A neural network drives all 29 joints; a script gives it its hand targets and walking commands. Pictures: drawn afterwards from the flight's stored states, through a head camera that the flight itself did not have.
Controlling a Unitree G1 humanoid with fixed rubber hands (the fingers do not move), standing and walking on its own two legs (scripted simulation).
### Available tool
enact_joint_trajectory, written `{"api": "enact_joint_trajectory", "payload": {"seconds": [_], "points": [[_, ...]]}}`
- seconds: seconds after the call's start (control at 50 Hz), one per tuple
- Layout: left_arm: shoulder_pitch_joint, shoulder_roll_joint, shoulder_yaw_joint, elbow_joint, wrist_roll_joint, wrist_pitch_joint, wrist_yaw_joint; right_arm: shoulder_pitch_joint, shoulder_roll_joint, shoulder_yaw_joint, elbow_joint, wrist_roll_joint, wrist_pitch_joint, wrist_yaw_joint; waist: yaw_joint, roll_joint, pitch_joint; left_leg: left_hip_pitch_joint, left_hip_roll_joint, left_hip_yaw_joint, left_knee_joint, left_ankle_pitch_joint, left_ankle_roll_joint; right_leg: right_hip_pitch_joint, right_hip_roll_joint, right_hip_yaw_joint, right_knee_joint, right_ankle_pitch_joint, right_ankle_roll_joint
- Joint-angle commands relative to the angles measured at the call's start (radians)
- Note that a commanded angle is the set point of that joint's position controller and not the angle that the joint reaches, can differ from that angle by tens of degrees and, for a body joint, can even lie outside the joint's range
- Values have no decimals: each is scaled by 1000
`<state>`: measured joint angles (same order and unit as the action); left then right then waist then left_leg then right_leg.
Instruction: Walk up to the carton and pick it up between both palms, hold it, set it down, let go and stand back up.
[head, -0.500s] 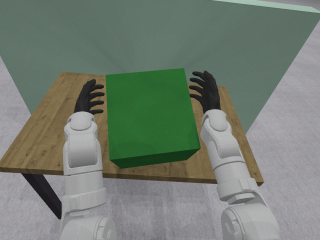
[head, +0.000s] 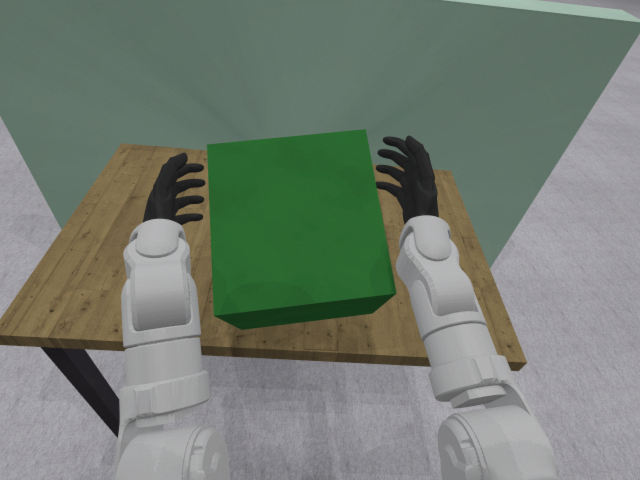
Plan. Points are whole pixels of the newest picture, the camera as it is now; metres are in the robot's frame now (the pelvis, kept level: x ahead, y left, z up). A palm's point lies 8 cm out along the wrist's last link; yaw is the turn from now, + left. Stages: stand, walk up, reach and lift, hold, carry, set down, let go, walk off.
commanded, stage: hold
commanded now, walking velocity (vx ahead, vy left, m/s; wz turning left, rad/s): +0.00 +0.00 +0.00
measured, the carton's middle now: (298, 238) +0.41 -0.01 +0.08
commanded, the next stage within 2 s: set down in 1.42 s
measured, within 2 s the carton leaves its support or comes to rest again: neither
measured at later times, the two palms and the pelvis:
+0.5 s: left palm (166, 224) +0.35 +0.15 +0.17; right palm (418, 208) +0.35 -0.14 +0.18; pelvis +0.00 +0.00 +0.00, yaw +0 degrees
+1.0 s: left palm (166, 221) +0.36 +0.15 +0.17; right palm (416, 205) +0.36 -0.14 +0.19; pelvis +0.01 +0.00 +0.00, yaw +0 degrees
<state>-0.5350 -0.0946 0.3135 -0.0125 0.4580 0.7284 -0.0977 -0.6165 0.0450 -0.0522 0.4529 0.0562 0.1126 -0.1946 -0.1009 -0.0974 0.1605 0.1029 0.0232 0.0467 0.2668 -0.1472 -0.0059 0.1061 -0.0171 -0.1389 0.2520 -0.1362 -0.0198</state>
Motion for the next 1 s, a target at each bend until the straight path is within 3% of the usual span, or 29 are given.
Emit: {"api": "enact_joint_trajectory", "payload": {"seconds": [0.0, 0.06, 0.12, 0.18, 0.2, 0.22, 0.24, 0.26, 0.28, 0.34, 0.4, 0.44, 0.46, 0.5, 0.54, 0.56, 0.58, 0.6, 0.64, 0.66, 0.72, 0.74, 0.78, 0.82, 0.84, 0.88, 0.9, 0.96, 0.98], "points": [[-535, -313, -373, -93, -142, -71, -146, -449, 323, 271, -84, 13, -10, 143, -7, 104, -266, 21, -41, 48, -39, 151, -6, 31, 35, -30, -27, 35, 38], [-633, -368, -477, -185, -210, -102, -122, -541, 362, 308, -172, 26, -53, 156, -18, 122, -421, 58, -34, 29, 1, 255, -25, 25, 54, -40, 3, 99, 43], [-534, -333, -424, -157, -183, -96, -127, -462, 373, 326, -164, 35, -39, 136, -14, 114, -377, 84, -51, 33, 13, 320, -18, 54, 40, -24, -11, 175, 49], [-528, -305, -377, -75, -167, -89, -139, -494, 354, 322, -165, 23, -27, 130, -5, 39, -337, 36, -65, 51, 0, 205, 15, 74, 28, -17, -14, 181, 64], [-542, -320, -397, -136, -166, -89, -135, -496, 368, 350, -175, 40, -30, 126, 12, 76, -369, 37, -62, 47, 1, 225, 10, 87, 30, -18, -1, 198, 63], [-538, -304, -379, -81, -157, -79, -142, -472, 353, 316, -152, 23, -20, 127, -4, 62, -312, 23, -63, 57, -12, 181, 10, 61, 31, -16, -15, 163, 58], [-542, -293, -356, -63, -142, -74, -151, -498, 344, 326, -149, 31, -17, 125, 16, 57, -311, 17, -58, 50, -20, 152, 16, 55, 30, -19, -22, 104, 55], [-516, -325, -381, -91, -139, -64, -145, -462, 324, 305, -133, 24, -11, 134, -9, 85, -308, 33, -42, 37, -28, 195, 5, 49, 43, -33, -16, 109, 43], [-510, -300, -350, -107, -136, -68, -153, -453, 350, 330, -151, 34, -8, 132, 23, 42, -336, 30, -49, 56, -12, 229, 15, 74, 40, -22, -10, 159, 60], [-573, -343, -441, -171, -196, -89, -136, -498, 349, 324, -152, 37, -31, 136, -23, 100, -408, 73, -42, 34, 21, 278, -19, 39, 43, -36, 2, 146, 49], [-558, -351, -424, -96, -189, -80, -127, -560, 347, 297, -189, 35, -44, 149, -1, 116, -350, 58, -38, 30, 2, 239, -26, 0, 48, -26, -23, 61, 34], [-554, -349, -454, -176, -197, -85, -120, -443, 346, 293, -150, 27, -28, 141, -42, 129, -345, 84, -30, 24, 4, 291, -33, 19, 45, -29, -14, 116, 36], [-544, -338, -430, -159, -178, -84, -124, -471, 358, 321, -161, 40, -32, 143, -5, 104, -369, 76, -43, 40, 13, 282, -12, 43, 47, -27, -16, 129, 38], [-559, -331, -413, -132, -182, -84, -127, -492, 355, 312, -160, 26, -23, 143, -17, 70, -356, 51, -47, 38, -15, 211, -2, 42, 40, -25, -21, 119, 52], [-568, -297, -342, -43, -126, -63, -133, -503, 353, 254, -69, -1, -9, 151, 14, 77, -261, -42, -50, 54, -55, 65, 19, 54, 27, -5, -30, 17, 46], [-581, -335, -401, -115, -163, -76, -135, -468, 349, 257, -92, -1, -15, 155, -24, 83, -310, 0, -40, 37, -50, 107, 4, 47, 29, -16, -16, 42, 46], [-589, -318, -377, -89, -149, -72, -136, -499, 370, 260, -79, 0, -13, 157, 5, 76, -299, -15, -45, 58, -46, 98, 17, 44, 30, -17, -17, 44, 46], [-597, -313, -384, -72, -163, -73, -145, -500, 351, 238, -87, -12, -24, 151, -28, 68, -290, -6, -50, 53, -40, 93, 8, 33, 25, -14, -25, 57, 50], [-596, -345, -420, -101, -194, -89, -130, -530, 369, 279, -138, 2, -44, 151, -16, 71, -413, 36, -40, 44, -24, 177, 3, 63, 34, -19, -13, 121, 53], [-639, -326, -421, -74, -212, -101, -128, -579, 398, 283, -153, -7, -45, 149, -8, 77, -407, -20, -53, 49, -24, 120, 4, 56, 20, -7, -11, 88, 58], [-578, -334, -425, -121, -197, -103, -124, -577, 391, 338, -208, 38, -58, 136, 13, 79, -465, 68, -56, 37, 24, 289, 3, 79, 37, -14, 4, 215, 64], [-544, -344, -425, -153, -189, -95, -117, -488, 374, 329, -140, 43, -40, 143, -7, 103, -437, 97, -41, 27, 26, 316, -7, 70, 38, -12, 3, 216, 56], [-547, -306, -370, -81, -165, -89, -138, -530, 377, 349, -197, 44, -32, 126, 7, 47, -413, 40, -67, 46, 13, 249, 20, 106, 26, -8, 9, 266, 69], [-527, -292, -342, -52, -137, -68, -141, -480, 331, 310, -113, 24, -6, 126, -8, 66, -333, 32, -59, 44, -16, 185, 11, 75, 30, -18, -12, 176, 59], [-521, -286, -308, -62, -110, -61, -152, -453, 347, 311, -83, 22, 4, 130, 17, 44, -283, 29, -62, 56, -26, 178, 21, 76, 30, -14, -18, 162, 62], [-531, -299, -351, -129, -138, -64, -165, -478, 353, 350, -194, 54, -4, 114, 12, 62, -348, 44, -67, 56, -2, 249, 8, 111, 29, -17, 4, 263, 68], [-549, -324, -400, -171, -164, -70, -161, -427, 358, 316, -141, 40, -5, 120, -31, 93, -345, 56, -55, 43, 0, 255, -6, 78, 33, -19, 4, 242, 60], [-587, -333, -409, -164, -166, -86, -151, -527, 381, 353, -183, 64, -22, 125, 13, 106, -343, 74, -57, 47, 15, 289, -9, 23, 50, -26, -3, 164, 57], [-513, -326, -400, -206, -155, -75, -141, -448, 357, 369, -180, 76, -18, 126, 4, 107, -363, 108, -50, 36, 24, 359, -15, 63, 50, -33, 4, 225, 55]]}}
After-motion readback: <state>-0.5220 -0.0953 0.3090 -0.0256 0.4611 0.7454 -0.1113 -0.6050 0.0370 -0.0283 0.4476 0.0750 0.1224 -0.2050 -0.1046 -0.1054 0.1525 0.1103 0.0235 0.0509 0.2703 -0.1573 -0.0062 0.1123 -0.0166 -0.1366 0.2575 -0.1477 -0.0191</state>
